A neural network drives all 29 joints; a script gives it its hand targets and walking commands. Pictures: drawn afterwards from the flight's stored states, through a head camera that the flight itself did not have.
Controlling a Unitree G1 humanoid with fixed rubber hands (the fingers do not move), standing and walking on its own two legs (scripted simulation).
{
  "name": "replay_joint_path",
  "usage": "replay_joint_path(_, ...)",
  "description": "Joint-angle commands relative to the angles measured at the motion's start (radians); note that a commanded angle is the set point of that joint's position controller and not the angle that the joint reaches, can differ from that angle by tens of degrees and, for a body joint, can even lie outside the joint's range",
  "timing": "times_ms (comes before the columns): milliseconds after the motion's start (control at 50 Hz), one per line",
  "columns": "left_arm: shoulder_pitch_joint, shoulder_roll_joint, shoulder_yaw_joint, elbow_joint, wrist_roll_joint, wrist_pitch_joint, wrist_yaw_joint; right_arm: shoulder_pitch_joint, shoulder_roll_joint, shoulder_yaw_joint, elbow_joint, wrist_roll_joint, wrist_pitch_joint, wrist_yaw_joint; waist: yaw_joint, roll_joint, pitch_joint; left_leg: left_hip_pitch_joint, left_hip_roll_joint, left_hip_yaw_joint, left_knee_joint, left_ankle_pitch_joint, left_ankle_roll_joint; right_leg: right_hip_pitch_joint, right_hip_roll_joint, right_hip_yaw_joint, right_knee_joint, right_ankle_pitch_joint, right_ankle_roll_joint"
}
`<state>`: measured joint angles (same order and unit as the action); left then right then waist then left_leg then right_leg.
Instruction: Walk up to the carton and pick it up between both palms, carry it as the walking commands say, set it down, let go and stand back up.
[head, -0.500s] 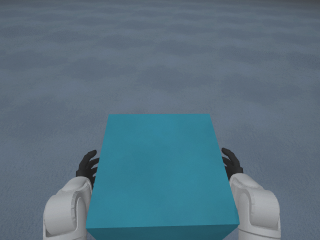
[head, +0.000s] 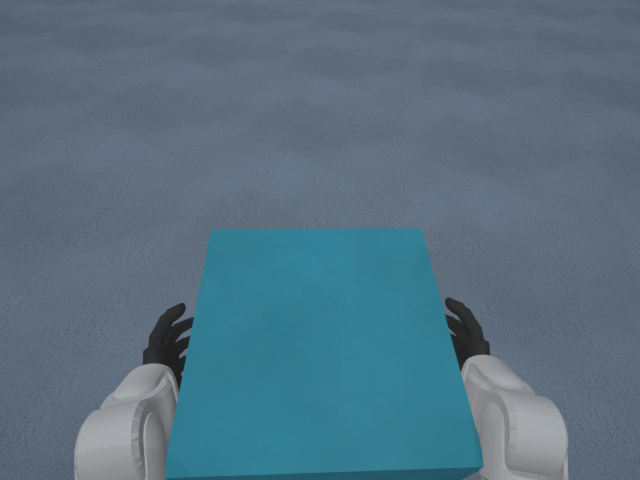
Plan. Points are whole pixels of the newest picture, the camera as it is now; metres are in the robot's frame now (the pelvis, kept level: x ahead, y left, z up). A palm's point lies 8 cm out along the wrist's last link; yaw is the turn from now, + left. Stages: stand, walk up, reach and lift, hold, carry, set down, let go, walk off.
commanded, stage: carry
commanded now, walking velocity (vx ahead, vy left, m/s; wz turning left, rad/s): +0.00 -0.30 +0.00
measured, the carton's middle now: (317, 377) +0.26 +0.01 +0.02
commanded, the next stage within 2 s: none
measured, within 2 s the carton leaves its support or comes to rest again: neither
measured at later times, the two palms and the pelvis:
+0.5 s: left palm (317, 405) +0.21 +0.01 +0.07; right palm (633, 387) +0.22 -0.32 +0.08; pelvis -0.03 -0.17 +0.01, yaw +1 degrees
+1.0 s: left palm (517, 432) +0.18 -0.18 +0.08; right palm out of the picture +0.20 -0.52 +0.09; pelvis -0.06 -0.36 +0.00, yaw +2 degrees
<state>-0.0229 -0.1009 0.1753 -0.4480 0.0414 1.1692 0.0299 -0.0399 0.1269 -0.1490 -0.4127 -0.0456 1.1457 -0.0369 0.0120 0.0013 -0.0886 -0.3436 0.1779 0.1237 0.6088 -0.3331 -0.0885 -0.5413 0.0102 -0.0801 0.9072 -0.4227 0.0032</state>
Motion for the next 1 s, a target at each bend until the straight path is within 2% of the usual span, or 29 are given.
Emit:
replay_joint_path(0, -0.486, -0.733, -0.794, -0.107, -0.336, -0.013, -0.217, -0.451, 0.738, 0.75, -0.132, 0.319, 0.006, 0.205, -0.007, 0.251, -0.179, 0.13, 0.21, -0.095, -0.142, 0.672, 0.114, 0.09, -0.029, -0.041, -0.167, 0.004, 0.02)
replay_joint_path(40, -0.431, -0.72, -0.778, -0.074, -0.33, -0.007, -0.218, -0.412, 0.711, 0.739, -0.12, 0.298, 0.012, 0.197, 0.002, 0.243, -0.205, 0.132, 0.182, -0.055, -0.092, 0.664, 0.076, 0.232, 0.009, -0.118, -0.388, 0.101, 0.017)
replay_joint_path(60, -0.406, -0.71, -0.771, -0.056, -0.33, -0.003, -0.219, -0.394, 0.702, 0.736, -0.108, 0.286, 0.015, 0.195, 0.005, 0.156, -0.231, 0.091, 0.141, -0.019, 0.005, 0.563, 0.043, 0.342, -0.008, -0.084, -0.507, 0.168, 0.01)
replay_joint_path(80, -0.408, -0.708, -0.771, -0.057, -0.33, 0.001, -0.22, -0.372, 0.693, 0.736, -0.1, 0.278, 0.018, 0.194, -0.001, 0.002, -0.25, -0.032, 0.102, 0.014, 0.132, 0.302, 0.005, 0.464, -0.132, 0.053, -0.56, 0.39, -0.012)
replay_joint_path(100, -0.353, -0.707, -0.746, -0.016, -0.299, 0.0, -0.223, -0.37, 0.696, 0.745, -0.098, 0.273, 0.028, 0.199, 0.014, -0.346, -0.254, -0.254, -0.063, 0.096, 0.309, -0.275, -0.037, 0.502, -0.357, 0.305, -0.555, 0.687, -0.152)
replay_joint_path(120, -0.412, -0.739, -0.769, -0.067, -0.321, -0.008, -0.222, -0.424, 0.722, 0.753, -0.085, 0.296, 0.025, 0.21, 0.021, -0.324, -0.262, -0.247, -0.087, -0.009, 0.51, -0.438, -0.008, 0.454, -0.342, 0.266, -0.479, 0.889, -0.234)
replay_joint_path(160, -0.434, -0.76, -0.764, -0.091, -0.308, -0.014, -0.216, -0.442, 0.756, 0.768, -0.084, 0.331, 0.011, 0.224, 0.015, -0.147, -0.266, -0.256, -0.093, -0.047, 0.589, -0.347, 0.038, 0.441, -0.294, 0.148, -0.427, 0.905, -0.224)
replay_joint_path(200, -0.449, -0.769, -0.755, -0.109, -0.304, -0.02, -0.211, -0.485, 0.763, 0.774, -0.13, 0.354, 0.006, 0.22, 0.007, -0.132, -0.262, -0.211, -0.089, -0.012, 0.478, -0.21, 0.046, 0.408, -0.235, 0.075, -0.418, 0.768, -0.21)
replay_joint_path(260, -0.406, -0.74, -0.752, -0.104, -0.286, -0.012, -0.208, -0.449, 0.743, 0.769, -0.133, 0.343, 0.013, 0.209, 0.006, -0.163, -0.276, -0.083, -0.109, 0.006, 0.248, -0.153, 0.078, 0.364, -0.222, 0.097, -0.442, 0.612, -0.232)
replay_joint_path(300, -0.379, -0.724, -0.765, -0.09, -0.274, -0.002, -0.206, -0.408, 0.735, 0.763, -0.113, 0.334, 0.021, 0.209, -0.009, -0.141, -0.281, 0.057, -0.101, 0.021, -0.03, -0.023, 0.098, 0.311, -0.203, 0.084, -0.428, 0.516, -0.21)
replay_joint_path(320, -0.375, -0.716, -0.771, -0.082, -0.27, 0.002, -0.203, -0.393, 0.735, 0.763, -0.101, 0.332, 0.025, 0.213, -0.021, -0.076, -0.273, 0.2, -0.029, -0.052, -0.206, 0.091, 0.111, 0.198, -0.185, 0.069, -0.38, 0.447, -0.163)
replay_joint_path(340, -0.391, -0.708, -0.778, -0.082, -0.263, 0.004, -0.2, -0.377, 0.738, 0.761, -0.089, 0.333, 0.028, 0.219, -0.031, 0.106, -0.24, 0.357, 0.194, -0.322, -0.304, 0.07, 0.159, -0.026, -0.131, 0.05, -0.229, 0.271, -0.088)
replay_joint_path(360, -0.433, -0.702, -0.791, -0.101, -0.28, 0.01, -0.21, -0.346, 0.746, 0.746, -0.04, 0.319, 0.018, 0.221, -0.02, 0.376, -0.189, 0.325, 0.491, -0.653, -0.353, 0.366, 0.346, -0.226, -0.018, 0.017, 0.024, -0.12, -0.012)
replay_joint_path(380, -0.492, -0.714, -0.811, -0.111, -0.298, 0.009, -0.215, -0.382, 0.764, 0.748, -0.058, 0.32, 0.016, 0.223, -0.021, 0.239, -0.145, 0.253, 0.452, -0.572, -0.309, 0.417, 0.363, -0.209, -0.054, 0.173, 0.243, -0.099, -0.003)
replay_joint_path(420, -0.516, -0.746, -0.815, -0.099, -0.318, 0.002, -0.22, -0.422, 0.76, 0.736, -0.075, 0.327, 0.013, 0.229, -0.016, 0.108, -0.118, 0.139, 0.336, -0.327, -0.31, 0.248, 0.24, -0.147, -0.085, 0.208, 0.295, 0.034, 0.024)
replay_joint_path(460, -0.528, -0.756, -0.817, -0.102, -0.326, -0.009, -0.219, -0.464, 0.77, 0.746, -0.093, 0.339, 0.005, 0.229, -0.002, 0.167, -0.105, 0.114, 0.219, -0.147, -0.262, 0.322, 0.158, -0.078, -0.081, 0.106, 0.145, 0.098, 0.05)
replay_joint_path(480, -0.525, -0.75, -0.82, -0.108, -0.331, -0.011, -0.215, -0.462, 0.758, 0.746, -0.108, 0.342, 0.006, 0.226, -0.006, 0.204, -0.116, 0.117, 0.191, -0.11, -0.229, 0.418, 0.148, -0.045, -0.063, 0.056, 0.082, 0.074, 0.057)
replay_joint_path(540, -0.472, -0.733, -0.801, -0.095, -0.324, -0.002, -0.205, -0.407, 0.713, 0.725, -0.118, 0.316, 0.018, 0.214, -0.02, 0.265, -0.17, 0.152, 0.189, -0.071, -0.194, 0.615, 0.134, 0.07, -0.035, -0.032, -0.131, 0.008, 0.056)
replay_joint_path(600, -0.409, -0.714, -0.763, -0.054, -0.305, 0.012, -0.21, -0.381, 0.69, 0.723, -0.096, 0.288, 0.025, 0.207, -0.004, 0.294, -0.214, 0.183, 0.174, -0.044, -0.122, 0.614, 0.076, 0.215, -0.002, -0.1, -0.458, 0.12, 0.033)
replay_joint_path(620, -0.388, -0.707, -0.754, -0.036, -0.305, 0.014, -0.212, -0.382, 0.688, 0.728, -0.093, 0.281, 0.025, 0.207, -0.001, 0.209, -0.25, 0.12, 0.135, -0.01, -0.028, 0.551, 0.043, 0.358, -0.008, -0.09, -0.553, 0.158, 0.027)
replay_joint_path(640, -0.401, -0.712, -0.754, -0.04, -0.308, 0.014, -0.215, -0.384, 0.684, 0.734, -0.092, 0.279, 0.026, 0.206, -0.002, 0.055, -0.253, -0.022, 0.105, 0.016, 0.088, 0.291, 0.008, 0.474, -0.127, 0.03, -0.601, 0.3, 0.013)
replay_joint_path(660, -0.362, -0.698, -0.726, -0.011, -0.272, 0.01, -0.217, -0.381, 0.695, 0.75, -0.085, 0.279, 0.035, 0.215, 0.014, -0.316, -0.238, -0.283, -0.063, 0.1, 0.26, -0.248, -0.047, 0.516, -0.37, 0.307, -0.602, 0.558, -0.115)
replay_joint_path(680, -0.398, -0.737, -0.744, -0.049, -0.29, 0.0, -0.219, -0.456, 0.727, 0.769, -0.088, 0.313, 0.03, 0.224, 0.022, -0.378, -0.246, -0.279, -0.096, -0.021, 0.485, -0.451, -0.017, 0.441, -0.355, 0.273, -0.527, 0.73, -0.213)
replay_joint_path(720, -0.444, -0.774, -0.743, -0.087, -0.295, -0.013, -0.216, -0.496, 0.772, 0.792, -0.102, 0.355, 0.013, 0.235, 0.012, -0.205, -0.251, -0.276, -0.105, -0.075, 0.605, -0.335, 0.034, 0.434, -0.292, 0.133, -0.47, 0.775, -0.187)
replay_joint_path(760, -0.465, -0.787, -0.735, -0.101, -0.293, -0.024, -0.211, -0.546, 0.777, 0.796, -0.156, 0.379, 0.006, 0.228, 0.005, -0.167, -0.267, -0.251, -0.106, -0.051, 0.595, -0.184, 0.039, 0.421, -0.253, 0.092, -0.477, 0.664, -0.171)
replay_joint_path(860, -0.417, -0.743, -0.74, -0.07, -0.282, -0.011, -0.213, -0.461, 0.738, 0.785, -0.128, 0.35, 0.02, 0.206, 0.001, -0.148, -0.277, -0.137, -0.118, -0.05, 0.293, -0.186, 0.076, 0.419, -0.276, 0.212, -0.543, 0.448, -0.215)
replay_joint_path(920, -0.416, -0.74, -0.766, -0.048, -0.281, 0.001, -0.214, -0.417, 0.726, 0.763, -0.078, 0.33, 0.032, 0.211, -0.008, -0.11, -0.27, -0.005, -0.138, -0.038, 0.015, -0.123, 0.096, 0.382, -0.284, 0.238, -0.561, 0.411, -0.206)
replay_joint_path(960, -0.411, -0.734, -0.772, -0.027, -0.272, 0.005, -0.211, -0.417, 0.736, 0.767, -0.047, 0.327, 0.037, 0.219, -0.015, -0.058, -0.266, 0.188, -0.082, -0.065, -0.235, 0.083, 0.113, 0.292, -0.261, 0.204, -0.553, 0.389, -0.121)
replay_joint_path(980, -0.414, -0.731, -0.775, -0.02, -0.267, 0.005, -0.21, -0.416, 0.743, 0.766, -0.033, 0.33, 0.039, 0.225, -0.014, 0.001, -0.258, 0.266, 0.021, -0.17, -0.27, 0.063, 0.134, 0.209, -0.23, 0.186, -0.511, 0.344, -0.059)
